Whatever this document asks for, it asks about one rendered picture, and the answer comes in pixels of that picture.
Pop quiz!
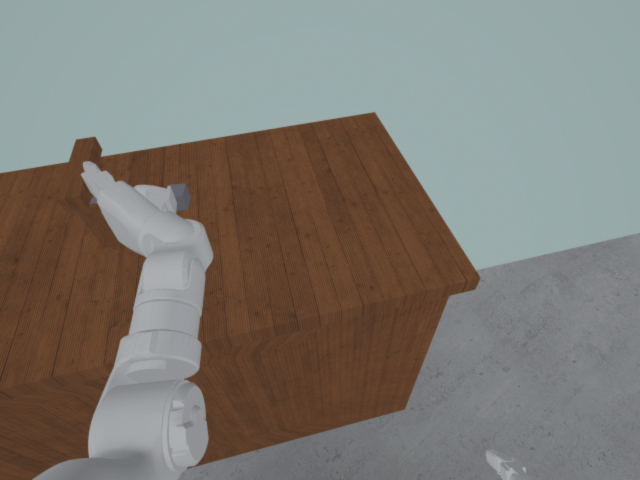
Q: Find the robot left upper arm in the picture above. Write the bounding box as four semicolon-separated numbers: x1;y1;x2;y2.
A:
32;379;209;480

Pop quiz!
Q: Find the tap lever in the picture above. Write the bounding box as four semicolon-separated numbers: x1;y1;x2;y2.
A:
90;183;191;211

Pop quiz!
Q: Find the right robot hand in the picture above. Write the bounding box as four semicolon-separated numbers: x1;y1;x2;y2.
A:
486;450;537;480

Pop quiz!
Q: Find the robot left forearm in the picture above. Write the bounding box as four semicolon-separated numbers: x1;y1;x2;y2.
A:
88;211;213;458

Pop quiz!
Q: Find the left robot hand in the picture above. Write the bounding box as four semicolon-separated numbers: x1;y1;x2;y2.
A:
81;161;177;256

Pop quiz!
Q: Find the counter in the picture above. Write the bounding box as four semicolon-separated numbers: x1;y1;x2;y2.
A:
0;112;481;480

